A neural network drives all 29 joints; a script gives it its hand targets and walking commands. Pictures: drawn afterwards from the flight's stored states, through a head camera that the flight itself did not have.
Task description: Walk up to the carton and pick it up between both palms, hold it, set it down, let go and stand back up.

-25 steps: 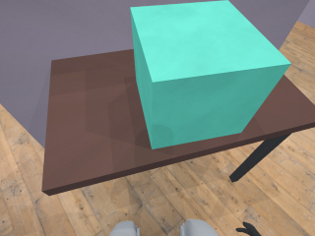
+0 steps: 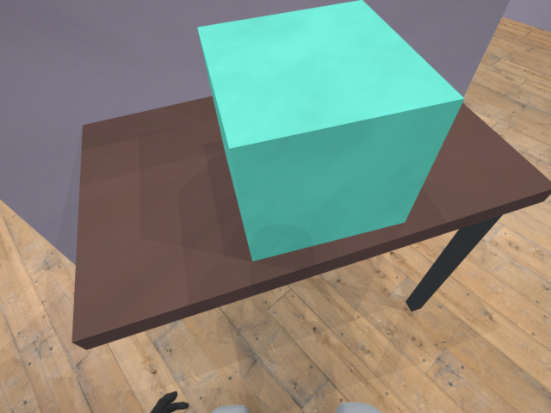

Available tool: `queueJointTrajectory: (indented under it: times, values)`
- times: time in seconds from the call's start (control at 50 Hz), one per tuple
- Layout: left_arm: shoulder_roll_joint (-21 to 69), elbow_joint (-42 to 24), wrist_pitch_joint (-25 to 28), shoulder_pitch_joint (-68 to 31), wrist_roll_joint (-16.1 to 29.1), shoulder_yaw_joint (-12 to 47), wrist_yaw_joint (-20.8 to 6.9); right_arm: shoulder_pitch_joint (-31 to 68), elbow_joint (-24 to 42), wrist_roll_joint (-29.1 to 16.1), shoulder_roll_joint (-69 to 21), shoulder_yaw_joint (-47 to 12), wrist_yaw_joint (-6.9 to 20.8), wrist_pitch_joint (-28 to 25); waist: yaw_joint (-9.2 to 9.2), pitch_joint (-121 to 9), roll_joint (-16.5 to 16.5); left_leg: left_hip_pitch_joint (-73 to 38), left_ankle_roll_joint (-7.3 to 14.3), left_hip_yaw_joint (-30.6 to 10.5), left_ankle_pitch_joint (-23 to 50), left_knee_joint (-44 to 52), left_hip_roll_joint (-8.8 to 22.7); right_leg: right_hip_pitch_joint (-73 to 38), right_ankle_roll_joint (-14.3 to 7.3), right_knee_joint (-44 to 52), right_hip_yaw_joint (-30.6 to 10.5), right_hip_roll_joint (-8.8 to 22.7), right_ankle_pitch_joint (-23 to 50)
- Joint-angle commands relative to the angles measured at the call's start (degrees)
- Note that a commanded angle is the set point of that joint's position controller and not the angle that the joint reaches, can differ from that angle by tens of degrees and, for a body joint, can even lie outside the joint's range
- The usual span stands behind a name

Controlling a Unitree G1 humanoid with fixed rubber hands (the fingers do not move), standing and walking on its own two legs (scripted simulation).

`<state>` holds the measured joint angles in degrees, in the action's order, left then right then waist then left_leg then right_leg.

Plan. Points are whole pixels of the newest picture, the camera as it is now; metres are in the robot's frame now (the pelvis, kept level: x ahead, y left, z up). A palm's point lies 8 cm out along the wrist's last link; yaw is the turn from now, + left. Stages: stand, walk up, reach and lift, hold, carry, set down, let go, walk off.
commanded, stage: walk up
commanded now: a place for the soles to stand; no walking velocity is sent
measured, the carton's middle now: (307, 130) +0.52 -0.04 +0.09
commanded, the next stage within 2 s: none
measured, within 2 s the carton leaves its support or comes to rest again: neither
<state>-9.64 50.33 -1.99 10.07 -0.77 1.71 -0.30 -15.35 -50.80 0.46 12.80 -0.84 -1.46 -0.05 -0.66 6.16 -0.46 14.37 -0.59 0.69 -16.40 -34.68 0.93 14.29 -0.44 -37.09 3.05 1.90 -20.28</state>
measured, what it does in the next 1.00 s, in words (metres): steps to the right: right foot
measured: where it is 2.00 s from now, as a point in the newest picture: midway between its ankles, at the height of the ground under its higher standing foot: outside the picture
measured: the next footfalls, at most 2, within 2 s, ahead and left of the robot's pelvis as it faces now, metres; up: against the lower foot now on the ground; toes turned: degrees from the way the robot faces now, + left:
right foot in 0.74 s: +0.06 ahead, -0.25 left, +0.00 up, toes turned +18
left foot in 1.08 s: -0.02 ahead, -0.04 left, +0.00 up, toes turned +16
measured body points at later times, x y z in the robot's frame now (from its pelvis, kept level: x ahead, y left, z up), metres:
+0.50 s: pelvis -0.02 -0.01 +0.01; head +0.00 +0.00 +0.46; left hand +0.01 +0.26 -0.15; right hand +0.02 -0.26 -0.13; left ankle +0.01 +0.13 -0.73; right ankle -0.01 -0.12 -0.71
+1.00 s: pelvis -0.03 -0.15 +0.00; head +0.00 -0.16 +0.45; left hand -0.02 +0.07 -0.14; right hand +0.12 -0.39 -0.13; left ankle -0.04 -0.05 -0.69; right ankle +0.02 -0.26 -0.73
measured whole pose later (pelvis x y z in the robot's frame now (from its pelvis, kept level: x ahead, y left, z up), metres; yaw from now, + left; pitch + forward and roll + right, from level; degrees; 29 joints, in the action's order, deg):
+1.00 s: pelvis -0.03 -0.15 +0.00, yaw +15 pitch -2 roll +0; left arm -8.3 50.3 -2.6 13.0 -1.7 2.5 -0.4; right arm -15.8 -45.3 1.4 15.8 2.9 -2.0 0.6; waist 0.8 5.0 -2.7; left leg 24.2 -0.8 -2.9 -28.0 -53.9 -3.4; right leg 16.5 -0.6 -35.3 6.0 2.9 -16.6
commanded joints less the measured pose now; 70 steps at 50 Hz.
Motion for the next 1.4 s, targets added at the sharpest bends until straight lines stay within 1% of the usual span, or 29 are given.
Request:
queueJointTrajectory:
  times: [0.0, 0.08, 0.26, 0.36, 0.38, 0.4, 0.42, 0.44, 0.58, 0.64, 0.68, 0.7, 0.72, 0.74, 0.76, 0.78, 0.8, 0.82, 0.84, 0.94, 1.0, 1.02, 1.04, 1.06, 1.08, 1.12, 1.16, 1.24, 1.38]
  values:
    - [-8.6, -1.6, 1.3, 2.6, 0.4, -1.8, 1.0, 0.5, 3.0, -0.2, 7.8, 1.0, 0.5, -1.3, 1.89, -3.7, -3.2, 4.8, 4.8, -9.7, 6.6, 11.6, 7.6, -7.1, -2.0, 11.2, -6.0, 3.1, 6.1]
    - [-10.4, 0.9, 2.3, 2.3, 0.2, -1.7, 0.8, -0.7, 1.1, -0.2, 7.0, 0.8, 0.5, -1.7, 0.59, -4.0, -1.8, -1.8, 3.4, -6.3, 13.0, 8.5, 5.0, -3.5, -2.8, 13.7, -6.5, 4.5, 13.5]
    - [-9.6, 4.9, 1.8, 3.6, 0.5, -1.1, 0.9, -1.7, -2.3, -0.1, 6.8, 0.5, 0.4, -1.5, 0.77, -0.7, -1.3, 1.2, 3.7, -7.8, 0.1, 12.2, 4.9, -1.6, -2.5, 16.6, -5.9, 3.6, -0.2]
    - [-10.2, 6.4, 2.1, 4.5, 0.5, -1.0, 0.9, -1.9, -3.4, -0.2, 7.3, 0.6, 0.3, -1.8, 0.49, -0.9, -0.7, 0.9, 3.6, -8.4, -0.3, 12.7, 4.4, -1.5, -2.5, 17.4, -5.4, 3.7, 0.0]
    - [-17.3, 2.6, 0.5, -2.4, -2.4, -3.6, -0.3, -7.7, -1.8, 1.0, 11.6, 3.3, -2.0, -2.2, -1.59, 2.1, 1.2, 0.9, 7.0, -18.8, 2.9, 14.0, 10.3, 6.0, -0.7, 6.1, 0.2, 1.4, -2.0]
    - [-14.7, 0.8, -0.3, -4.0, -3.0, -3.3, -1.0, -12.6, -2.9, 0.8, 15.2, 4.5, -3.3, -2.1, -3.37, 0.7, -2.6, -4.5, 10.9, -29.2, 0.8, 17.5, 17.0, 13.4, 0.4, -1.0, 0.2, -0.5, -5.5]
    - [-13.4, 0.3, -0.9, -4.4, -3.5, -3.2, -1.3, -14.9, -3.4, 0.7, 16.5, 5.2, -4.2, -2.0, -4.04, -0.4, -4.4, -7.0, 14.0, -34.7, 1.7, 18.9, 21.0, 17.3, 1.0, -8.7, -2.8, 0.6, -10.1]
    - [-12.3, -0.6, -1.3, -4.4, -3.7, -3.2, -1.3, -14.9, -3.0, 0.5, 15.8, 5.7, -4.8, -2.2, -3.52, -1.2, -4.4, -7.3, 15.4, -35.0, 2.8, 18.2, 22.3, 19.7, 1.8, -13.9, -5.2, 2.0, -10.5]
    - [-12.6, -4.3, -3.3, -0.5, -3.5, -4.4, -2.0, -2.1, 5.4, 1.6, 12.8, 7.2, -5.4, -2.3, 1.08, -6.5, -8.7, 2.3, 13.0, -26.2, 2.2, 14.0, 15.8, 15.4, 7.1, -24.0, -9.8, 4.5, -6.5]
    - [-11.9, -6.2, -3.3, 0.3, -2.0, -4.0, -2.3, 0.6, 7.7, 2.4, 13.3, 7.6, -4.6, -1.9, 1.03, -7.4, -12.1, 4.7, 9.9, -22.0, 3.8, 10.3, 12.0, 10.0, 5.9, -13.5, -8.3, 4.2, -5.9]
    - [-11.0, -5.0, -2.6, 6.7, -0.4, -3.9, -1.8, 4.4, 9.5, 2.5, 14.2, 7.6, -3.2, -0.8, 4.43, -9.1, -13.0, 13.0, 6.2, -15.8, 3.3, 4.2, 7.0, -5.3, 4.3, 1.7, -3.7, 1.1, -0.5]
    - [-12.1, -2.9, -2.1, 12.2, -0.1, -4.1, -1.3, 4.1, 9.6, 2.7, 12.2, 7.2, -2.6, 0.0, 7.09, -9.0, -5.2, 17.6, 4.9, -12.1, -2.2, -6.6, 1.1, -11.6, 4.6, 9.7, -1.3, -1.3, 1.8]
    - [-17.3, -3.5, -1.9, 12.8, -1.1, -4.5, -1.1, 1.0, 10.8, 2.2, 6.3, 5.4, -2.4, 0.4, 6.79, -6.6, 10.8, 23.5, 2.5, -10.2, -14.2, -18.4, -7.8, -7.8, 2.4, 17.5, -13.6, 7.2, -5.5]
    - [-22.3, -6.5, -2.2, 7.7, -0.9, -5.3, -0.6, -0.7, 12.2, 1.4, 3.2, 4.1, -2.8, 0.7, 4.85, -5.3, 20.6, 27.4, 0.4, -8.6, -27.7, -26.9, -9.9, 0.5, -4.1, 23.4, -29.8, 18.0, -12.3]
    - [-22.6, -7.4, -2.6, 2.1, -1.0, -5.7, 0.2, -1.9, 11.8, 0.9, 5.1, 4.5, -3.7, 1.0, 2.94, -4.0, 20.1, 23.3, 0.6, -13.1, -24.9, -33.6, -6.6, 8.8, -9.6, 26.9, -39.2, 23.5, -16.2]
    - [-18.8, -8.1, -2.6, -1.3, -0.6, -4.8, 0.4, -2.6, 11.2, 0.9, 7.3, 5.1, -3.9, 0.5, 1.88, 1.5, 15.2, 23.4, 0.7, -12.1, -20.7, -36.6, -4.4, 8.2, -10.3, 26.3, -37.2, 21.8, -13.5]
    - [-16.5, -7.9, -2.1, -2.1, -0.3, -4.2, 0.8, -4.1, 9.7, 1.0, 7.7, 5.4, -3.5, 0.0, 1.23, 2.8, 10.3, 23.3, 1.0, -11.4, -16.7, -35.7, -2.7, 5.4, -9.0, 22.4, -28.3, 18.6, -5.8]
    - [-15.4, -8.1, -1.7, -3.6, -0.4, -3.6, 0.7, -8.0, 8.1, 1.3, 7.8, 5.3, -2.6, -0.2, -1.00, -0.8, 10.3, 21.4, 0.7, -9.9, -15.1, -34.3, -2.7, 2.4, -8.0, 19.0, -20.2, 14.8, -1.1]
    - [-14.9, -7.5, -1.0, -3.2, -0.4, -3.3, 0.6, -10.3, 7.1, 1.7, 7.7, 5.4, -2.0, -0.4, -2.03, -3.3, 9.4, 18.1, 0.6, -9.2, -14.1, -33.7, -2.7, 2.8, -9.1, 17.4, -17.8, 14.8, 0.3]
    - [-11.5, -4.0, 1.7, 1.9, -1.2, -2.7, 1.1, -3.9, 7.9, 0.6, 5.6, 4.4, 0.1, 0.4, 2.02, -2.7, 7.8, 11.8, -0.3, -6.6, -10.4, -12.7, -0.6, -1.1, -9.7, 21.5, -17.5, 15.7, -10.8]
    - [-12.3, -2.5, 1.7, 1.7, -0.5, -2.8, 1.4, -5.4, 7.1, 0.7, 4.0, 3.7, 0.6, -0.1, -0.27, -2.8, 7.6, -1.2, 1.1, -2.9, -3.6, 3.9, -0.7, 4.2, -9.5, 19.1, -14.9, 16.2, -7.6]
    - [-12.0, -1.7, 1.7, 3.2, -0.4, -2.8, 1.2, -6.6, 6.2, 0.9, 3.9, 3.7, 0.6, -0.6, -1.00, -3.7, 6.5, -7.0, 1.9, -3.6, 2.6, 11.3, -1.2, 5.8, -7.8, 17.2, -11.9, 14.0, -4.9]
    - [-10.7, -1.1, 1.8, 5.7, -0.4, -2.5, 0.9, -8.0, 5.4, 0.8, 5.9, 4.2, 0.8, -1.1, -0.94, -4.5, 3.3, -13.2, 3.4, -9.8, 5.7, 10.3, 1.3, 10.1, -5.3, 15.1, -9.1, 11.5, -4.5]
    - [-8.5, -1.5, 2.2, 6.9, -0.4, -1.9, 0.5, -8.6, 5.0, 0.6, 8.2, 4.6, 0.9, -1.4, -0.20, -6.1, -1.6, -15.7, 5.4, -17.6, 3.1, 11.0, 6.2, 12.7, -3.0, 10.3, -5.2, 7.6, -6.0]
    - [-6.9, -1.3, 2.4, 7.4, -0.3, -1.3, 0.2, -6.1, 4.4, -0.3, 8.8, 4.2, 0.9, -1.3, 1.56, -4.4, -4.1, -8.2, 8.0, -19.7, -2.4, 13.6, 8.5, 8.9, -0.6, 9.0, -1.3, 2.6, -4.0]
    - [-7.1, -0.7, 2.7, 5.4, -0.2, -1.1, 0.4, -2.7, 3.8, -0.4, 6.9, 2.7, 0.9, -1.8, 1.46, -1.7, -2.6, 6.1, 7.4, -17.8, -3.1, 15.4, 7.5, -4.8, -0.9, 12.4, -2.1, 3.1, 2.0]
    - [-9.5, 0.2, 3.4, 5.9, -0.5, -1.7, 0.3, -1.5, 2.9, -0.1, 5.8, 1.8, 0.6, -2.0, 1.59, -3.1, -1.3, 1.9, 4.9, -11.8, 8.0, 12.3, 3.9, -5.3, -2.7, 14.4, -3.3, 5.3, 9.3]
    - [-9.9, 2.4, 4.0, 8.5, -0.6, -1.4, 0.9, -4.1, -0.3, 0.1, 5.5, 1.3, 0.3, -2.3, 1.24, -6.4, 0.4, -1.9, 4.3, -10.3, 16.9, 7.4, 3.1, -7.7, -3.6, 14.5, -2.7, 7.2, 21.0]
    - [-9.5, 4.8, 2.9, 7.8, -0.4, -0.9, 1.2, -3.7, -3.7, -0.1, 5.1, 0.5, -0.1, -1.8, 0.99, -2.8, 0.8, 1.0, 4.1, -10.9, 14.9, 8.4, 2.9, -7.1, -3.3, 15.2, -1.2, 6.7, 15.2]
